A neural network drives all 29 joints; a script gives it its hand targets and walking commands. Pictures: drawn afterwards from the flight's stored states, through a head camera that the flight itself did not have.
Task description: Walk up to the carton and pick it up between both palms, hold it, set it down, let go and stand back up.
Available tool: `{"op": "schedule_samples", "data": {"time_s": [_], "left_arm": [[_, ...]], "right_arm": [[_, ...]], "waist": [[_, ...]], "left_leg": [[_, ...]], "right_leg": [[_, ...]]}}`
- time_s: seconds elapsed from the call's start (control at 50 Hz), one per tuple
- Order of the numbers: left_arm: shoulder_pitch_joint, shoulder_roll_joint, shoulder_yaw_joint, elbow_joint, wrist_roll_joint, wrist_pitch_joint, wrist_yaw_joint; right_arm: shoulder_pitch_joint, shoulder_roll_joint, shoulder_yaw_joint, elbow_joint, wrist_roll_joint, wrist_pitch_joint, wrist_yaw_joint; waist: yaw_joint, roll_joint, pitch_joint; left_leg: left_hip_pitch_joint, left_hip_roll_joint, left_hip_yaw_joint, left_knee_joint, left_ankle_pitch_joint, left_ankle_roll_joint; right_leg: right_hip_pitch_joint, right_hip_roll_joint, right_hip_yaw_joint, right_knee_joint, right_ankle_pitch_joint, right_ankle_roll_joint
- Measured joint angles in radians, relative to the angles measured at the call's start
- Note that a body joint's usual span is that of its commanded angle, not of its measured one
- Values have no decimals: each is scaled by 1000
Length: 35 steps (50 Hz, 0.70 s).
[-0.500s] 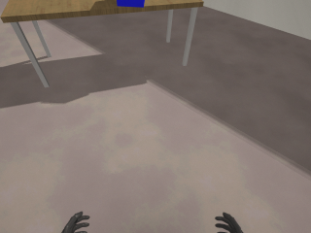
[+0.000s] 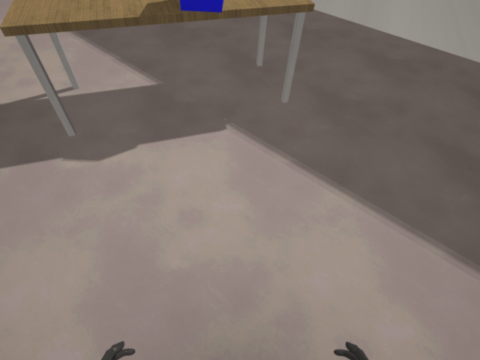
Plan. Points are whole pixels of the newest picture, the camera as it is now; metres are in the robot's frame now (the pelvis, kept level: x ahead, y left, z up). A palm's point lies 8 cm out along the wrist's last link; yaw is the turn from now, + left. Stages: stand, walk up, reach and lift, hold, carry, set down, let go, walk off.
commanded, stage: stand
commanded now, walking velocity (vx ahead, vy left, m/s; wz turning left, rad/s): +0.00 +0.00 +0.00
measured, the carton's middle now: out of the picture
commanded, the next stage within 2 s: walk up in 0.84 s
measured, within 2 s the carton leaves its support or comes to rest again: neither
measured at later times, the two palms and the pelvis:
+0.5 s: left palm out of the picture +0.06 +0.23 -0.12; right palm out of the picture +0.06 -0.23 -0.12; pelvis +0.01 +0.00 +0.01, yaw +0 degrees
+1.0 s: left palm out of the picture +0.00 +0.21 -0.13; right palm out of the picture +0.00 -0.21 -0.13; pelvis +0.00 +0.00 +0.02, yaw +0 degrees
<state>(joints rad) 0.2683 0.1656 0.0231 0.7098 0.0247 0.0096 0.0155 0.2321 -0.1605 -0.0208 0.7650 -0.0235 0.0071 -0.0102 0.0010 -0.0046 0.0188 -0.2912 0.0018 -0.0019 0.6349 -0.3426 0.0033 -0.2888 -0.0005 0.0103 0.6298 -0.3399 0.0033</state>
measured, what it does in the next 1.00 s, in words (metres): stands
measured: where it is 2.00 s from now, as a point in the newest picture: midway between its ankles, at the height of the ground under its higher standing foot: (214, 342)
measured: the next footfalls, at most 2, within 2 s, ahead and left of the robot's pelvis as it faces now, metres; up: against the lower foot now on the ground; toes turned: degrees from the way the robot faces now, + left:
left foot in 1.40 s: +0.15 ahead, +0.18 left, +0.00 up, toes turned +13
right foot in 1.90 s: +0.50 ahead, -0.04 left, +0.00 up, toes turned +0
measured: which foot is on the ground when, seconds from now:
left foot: down 0.00-1.00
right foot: down 0.00-1.00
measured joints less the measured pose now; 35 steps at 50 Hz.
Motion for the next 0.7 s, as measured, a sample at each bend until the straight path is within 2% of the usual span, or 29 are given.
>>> {"op": "schedule_samples", "data": {"time_s": [0.34,0.7], "left_arm": [[11,-2,12,85,-5,-3,13],[26,-10,20,234,-10,-8,24]], "right_arm": [[11,1,-11,92,4,-3,-12],[27,7,-18,234,9,-7,-24]], "waist": [[-2,-2,8],[-3,-2,27]], "left_leg": [[41,0,0,-45,14,0],[112,0,0,-137,59,-1]], "right_leg": [[41,0,0,-44,14,-1],[112,-1,0,-136,59,0]]}}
